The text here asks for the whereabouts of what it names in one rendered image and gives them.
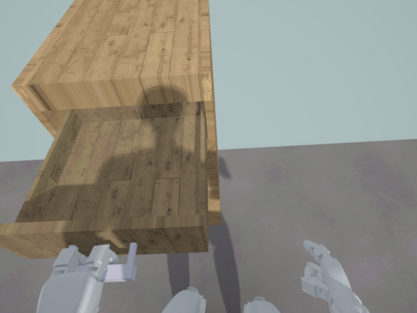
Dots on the left robot thigh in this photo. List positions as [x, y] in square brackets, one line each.
[186, 301]

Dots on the drawer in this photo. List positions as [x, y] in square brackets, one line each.
[119, 175]

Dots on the handle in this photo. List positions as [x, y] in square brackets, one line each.
[119, 272]

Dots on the robot right forearm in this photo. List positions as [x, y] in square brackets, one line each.
[345, 301]

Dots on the left robot shin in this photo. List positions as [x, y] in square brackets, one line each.
[192, 289]

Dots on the cabinet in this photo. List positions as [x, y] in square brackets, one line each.
[108, 53]

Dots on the robot left hand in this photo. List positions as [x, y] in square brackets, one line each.
[76, 292]

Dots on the robot right hand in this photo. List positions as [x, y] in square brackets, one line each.
[320, 281]

